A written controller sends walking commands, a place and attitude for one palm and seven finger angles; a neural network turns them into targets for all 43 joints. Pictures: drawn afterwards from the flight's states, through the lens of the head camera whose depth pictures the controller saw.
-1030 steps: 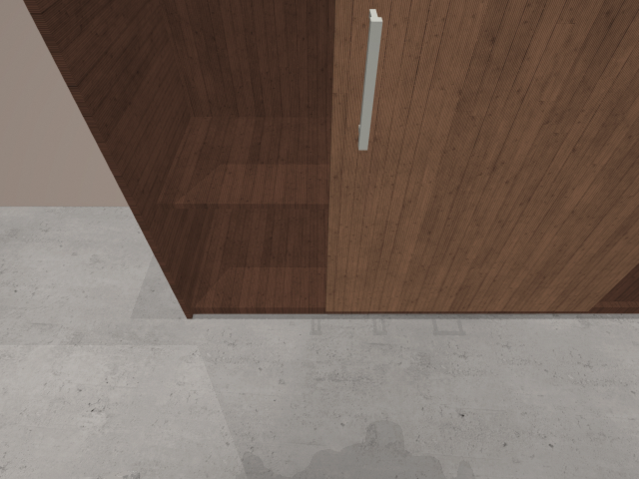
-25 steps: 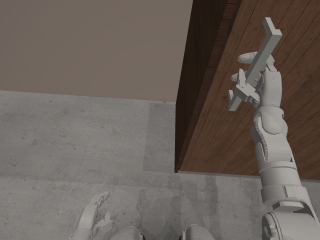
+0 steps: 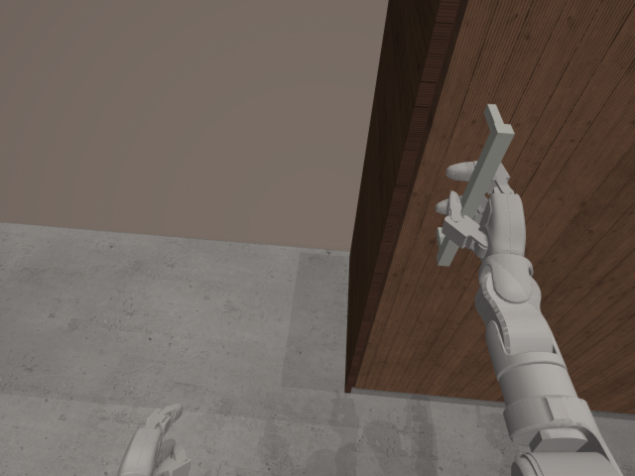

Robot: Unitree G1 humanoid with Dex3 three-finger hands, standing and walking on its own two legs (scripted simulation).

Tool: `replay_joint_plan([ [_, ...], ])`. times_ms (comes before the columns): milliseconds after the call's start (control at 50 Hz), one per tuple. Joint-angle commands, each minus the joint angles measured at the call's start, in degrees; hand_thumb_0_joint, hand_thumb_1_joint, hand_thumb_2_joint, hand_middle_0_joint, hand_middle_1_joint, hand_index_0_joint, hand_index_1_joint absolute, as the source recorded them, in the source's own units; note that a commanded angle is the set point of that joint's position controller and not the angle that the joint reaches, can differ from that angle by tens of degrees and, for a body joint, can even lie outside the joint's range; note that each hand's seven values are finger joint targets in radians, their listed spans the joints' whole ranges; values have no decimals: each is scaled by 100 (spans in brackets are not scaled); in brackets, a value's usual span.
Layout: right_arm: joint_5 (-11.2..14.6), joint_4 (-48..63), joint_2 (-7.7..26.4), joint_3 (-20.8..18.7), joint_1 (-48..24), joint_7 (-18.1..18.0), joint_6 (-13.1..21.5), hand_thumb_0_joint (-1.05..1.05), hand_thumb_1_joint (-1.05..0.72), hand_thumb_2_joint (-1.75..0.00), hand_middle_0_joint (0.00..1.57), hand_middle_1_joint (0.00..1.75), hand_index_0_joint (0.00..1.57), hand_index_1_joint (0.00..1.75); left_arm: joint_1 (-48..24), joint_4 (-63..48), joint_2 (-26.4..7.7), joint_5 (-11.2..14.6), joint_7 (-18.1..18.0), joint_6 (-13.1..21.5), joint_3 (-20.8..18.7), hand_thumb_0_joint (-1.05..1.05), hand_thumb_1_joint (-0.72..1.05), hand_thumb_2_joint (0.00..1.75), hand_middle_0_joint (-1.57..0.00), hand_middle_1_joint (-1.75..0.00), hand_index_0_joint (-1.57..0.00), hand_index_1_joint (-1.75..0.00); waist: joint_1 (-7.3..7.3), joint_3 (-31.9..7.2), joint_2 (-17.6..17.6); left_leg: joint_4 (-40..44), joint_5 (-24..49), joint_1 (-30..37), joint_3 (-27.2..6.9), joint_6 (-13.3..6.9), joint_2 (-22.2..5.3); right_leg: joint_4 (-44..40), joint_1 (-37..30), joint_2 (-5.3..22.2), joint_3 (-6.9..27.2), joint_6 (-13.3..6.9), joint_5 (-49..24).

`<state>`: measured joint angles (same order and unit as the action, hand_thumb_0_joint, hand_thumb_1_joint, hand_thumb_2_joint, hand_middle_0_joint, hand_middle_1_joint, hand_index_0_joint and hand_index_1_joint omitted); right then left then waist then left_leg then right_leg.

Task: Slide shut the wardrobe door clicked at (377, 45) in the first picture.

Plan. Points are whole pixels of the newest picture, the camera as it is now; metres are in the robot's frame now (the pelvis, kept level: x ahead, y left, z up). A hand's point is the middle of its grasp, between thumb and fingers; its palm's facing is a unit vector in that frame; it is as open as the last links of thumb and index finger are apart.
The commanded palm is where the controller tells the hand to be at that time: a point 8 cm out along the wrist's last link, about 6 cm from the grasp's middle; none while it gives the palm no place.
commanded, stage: loosen the grip on the handle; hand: right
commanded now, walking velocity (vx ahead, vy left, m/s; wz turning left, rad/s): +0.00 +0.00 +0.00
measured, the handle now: (465, 195) +0.45 -0.16 +0.13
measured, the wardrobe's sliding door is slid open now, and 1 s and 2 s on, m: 0.00 0.00 0.00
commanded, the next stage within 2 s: slip the hand off the handle in 0.58 s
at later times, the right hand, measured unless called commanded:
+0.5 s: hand (448, 220) +0.41 -0.14 +0.12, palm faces +0.15 +0.98 -0.13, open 13.4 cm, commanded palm +0.37 -0.19 +0.12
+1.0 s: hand (455, 220) +0.41 -0.15 +0.12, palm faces +0.08 +0.99 -0.12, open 13.9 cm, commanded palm +0.38 -0.23 +0.12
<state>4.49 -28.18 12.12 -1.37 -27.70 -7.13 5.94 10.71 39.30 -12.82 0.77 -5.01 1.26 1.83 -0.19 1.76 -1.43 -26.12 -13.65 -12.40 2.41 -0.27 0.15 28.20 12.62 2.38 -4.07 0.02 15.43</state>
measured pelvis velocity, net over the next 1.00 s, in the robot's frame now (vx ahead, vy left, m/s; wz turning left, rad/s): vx -0.02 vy -0.01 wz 0.00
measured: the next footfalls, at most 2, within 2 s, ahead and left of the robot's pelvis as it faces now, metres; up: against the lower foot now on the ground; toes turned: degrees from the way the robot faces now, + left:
none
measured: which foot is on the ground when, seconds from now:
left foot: down 0.00-1.00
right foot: down 0.00-1.00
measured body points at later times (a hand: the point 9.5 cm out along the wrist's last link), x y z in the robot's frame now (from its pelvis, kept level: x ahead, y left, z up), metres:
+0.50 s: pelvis -0.03 +0.01 -0.01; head +0.00 +0.01 +0.44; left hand +0.02 +0.29 -0.12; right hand +0.40 -0.19 +0.13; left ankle +0.00 +0.11 -0.74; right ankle -0.01 -0.11 -0.74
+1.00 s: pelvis -0.02 -0.01 -0.01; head +0.00 -0.01 +0.44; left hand +0.07 +0.25 -0.12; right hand +0.40 -0.20 +0.12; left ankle +0.00 +0.11 -0.74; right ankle -0.01 -0.11 -0.74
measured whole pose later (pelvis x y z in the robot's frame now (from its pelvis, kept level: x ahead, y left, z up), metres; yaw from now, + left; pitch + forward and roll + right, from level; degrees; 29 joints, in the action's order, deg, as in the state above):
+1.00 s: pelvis -0.02 -0.01 -0.01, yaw +0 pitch +3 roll +1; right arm 1.2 -44.2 14.0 -9.4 -35.6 -2.8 12.1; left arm 16.6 41.6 -12.6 -0.1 -2.2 3.8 0.4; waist -4.7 -1.3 0.2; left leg -30.9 -14.1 -19.6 2.1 0.2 -0.8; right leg 32.6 19.7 1.5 -4.0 -1.1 15.6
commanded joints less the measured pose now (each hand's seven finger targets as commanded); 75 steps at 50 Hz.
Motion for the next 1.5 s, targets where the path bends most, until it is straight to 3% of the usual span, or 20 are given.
replay_joint_plan([
  [0, -1069, -329, 1817, -1070, -4269, 382, 50, 0, -78, -84, 45, 140, 45, 140, 371, -268, -665, -124, 94, 735, -656, 0, 90, 90, -20, -30, -20, -30, -414, -2130, 848, -142, 1788, 254, -128, -192, 108, -507, -601, -6, 89, -137, -2304],
  [20, -336, 228, 761, -841, -3476, 446, -56, 0, -66, -78, 45, 140, 45, 140, 742, -430, -826, 20, 179, 693, -587, 0, 90, 90, -20, -30, -20, -30, -447, -2376, 1260, -175, 2253, 216, 21, -77, 144, -160, -781, 14, 248, -71, -2837],
  [40, -71, 185, 1335, -1474, -3430, 493, -52, 0, -54, -73, 45, 140, 45, 140, 615, -365, -982, 3, 221, 698, -619, 0, 90, 90, -20, -30, -20, -30, -310, -2644, 1129, -108, 2352, 349, -105, -31, 113, -116, -864, -54, 244, -56, -2588],
  [60, 130, 199, 1347, -1551, -3087, 513, -74, 0, -42, -67, 45, 140, 45, 140, 473, -399, -937, -12, 280, 653, -572, 0, 90, 90, -20, -30, -20, -30, -170, -2548, 771, -90, 2280, 497, -135, -12, 66, -148, -692, -117, 221, -52, -2238],
  [80, 81, 300, 1227, -1429, -2893, 508, -7, 0, -30, -61, 45, 140, 45, 140, 443, -439, -879, -24, 334, 629, -532, 0, 90, 90, -20, -30, -20, -30, -94, -2308, 52, -54, 2017, 414, -102, -88, 80, -168, -626, -152, 161, -8, -2117],
  [120, -177, 461, 807, -807, -3099, 373, 233, 0, -5, -49, 45, 140, 45, 140, 433, -413, -791, -8, 455, 638, -507, 0, 90, 90, -20, -30, -20, -30, -275, -1565, -401, 26, 1326, -122, -80, -111, 73, -128, -357, -159, 198, -27, -1516],
  [160, -419, 370, 930, -767, -2832, 188, 386, 0, 19, -37, 45, 140, 45, 140, 513, -450, -853, -31, 516, 643, -543, 0, 90, 90, -20, -30, -20, -30, -289, -1551, -124, 9, 939, -214, -70, -89, 78, -125, -69, -195, 228, -84, -1072],
  [220, -352, 331, 1113, -850, -3084, 151, 434, 0, 55, -20, 42, 137, 42, 137, 511, -457, -906, -3, 467, 624, -580, 0, 90, 90, -20, -30, -20, -30, -382, -1620, 572, 114, 528, -127, -189, -19, 38, -132, 137, -208, 220, -167, -560],
  [300, -266, 374, 1437, -989, -3715, 120, 571, 0, 55, -20, 37, 130, 37, 130, 560, -335, -924, 14, 408, 637, -600, 0, 90, 90, -20, -30, -20, -30, -417, -1685, 185, 276, -125, -189, -376, 11, 9, -106, 205, -260, 221, -177, -47],
  [400, -260, -367, 1223, -833, -3557, 61, 746, 0, 55, -20, 30, 122, 30, 122, 724, -206, -964, 1, 427, 651, -604, 0, 90, 90, -20, -30, -20, -30, -484, -1515, 436, 314, -450, -336, -370, 35, -13, -90, 464, -298, 255, -185, 245],
  [460, -292, -152, 1142, -762, -3591, 38, 900, 0, 55, -20, 26, 117, 26, 117, 804, -209, -948, -22, 471, 669, -648, 0, 90, 90, -20, -30, -20, -30, -430, -1894, 27, 156, -3, -243, -308, -7, 27, -51, 214, -297, 251, -172, -80],
  [560, -198, -259, 1308, -1023, -3325, 29, 922, 0, 55, -20, 25, 115, 25, 115, 889, -180, -1000, -23, 459, 654, -652, 0, 90, 90, -20, -30, -20, -30, -408, -1817, 478, 91, 419, -154, -227, 26, 61, -24, 286, -276, 260, -183, -365],
  [660, -262, -425, 1118, -839, -3609, -57, 876, 0, 55, -20, 25, 115, 25, 115, 892, -136, -955, -35, 426, 640, -590, 0, 90, 90, -20, -30, -20, -30, -511, -1548, 264, 73, 201, -486, -130, 9, 90, -59, 256, -256, 320, -155, -231],
  [700, -312, -409, 1338, -1065, -3371, -92, 877, 0, 55, -20, 25, 115, 25, 115, 908, -175, -958, -55, 414, 623, -595, 0, 90, 90, -20, -30, -20, -30, -384, -1831, 301, -8, 391, -324, -106, -7, 93, -42, 186, -250, 326, -151, -444],
  [780, -293, -599, 1676, -1389, -3246, -50, 832, 0, 55, -20, 25, 115, 25, 115, 849, -187, -949, -68, 328, 550, -532, 0, 90, 90, -20, -30, -20, -30, -331, -1666, 517, 0, 407, -255, -106, -2, 96, -63, 324, -234, 341, -147, -435],
  [1080, -246, -336, 2420, -2006, -2899, 124, 797, 0, 55, -20, 25, 115, 25, 115, 667, -399, -912, -61, 118, 340, -444, 0, 90, 90, -20, -30, -20, -30, -139, -1844, 227, -61, 832, 128, -129, -33, 60, -88, 369, -205, 279, -109, -788],
  [1200, -159, -110, 2304, -1737, -3049, 467, 1013, 0, 55, -20, 25, 115, 25, 115, 691, -362, -958, -9, 123, 391, -476, 0, 90, 90, -20, -30, -20, -30, -306, -1805, -87, -58, 771, -94, -133, -45, 98, -47, 213, -194, 317, -108, -727],
  [1280, 0, 22, 1706, -1155, -2893, 884, 1140, 0, 55, -20, 25, 115, 25, 115, 765, -361, -992, 46, 175, 515, -554, 0, 90, 90, -20, -30, -20, -30, -429, -1985, -197, -109, 798, -331, -95, -66, 152, 100, -115, -197, 386, -122, -867],
  [1380, 278, 165, 1569, -1122, -2105, 1178, 946, 0, 55, -20, 25, 115, 25, 115, 768, -378, -1052, 147, 191, 621, -585, 0, 90, 90, -20, -30, -20, -30, -295, -1757, 177, -116, 741, -332, -35, -49, 139, 79, 34, -185, 449, -125, -799],
  [1480, 212, 1132, 1702, -1285, -1787, 941, 941, 0, 55, -20, 25, 115, 25, 115, 531, -479, -999, 120, 205, 725, -542, 0, 90, 90, -20, -30, -20, -30, -132, -1801, -86, -180, 757, -211, -24, -58, 138, 44, -22, -177, 483, -97, -902],
])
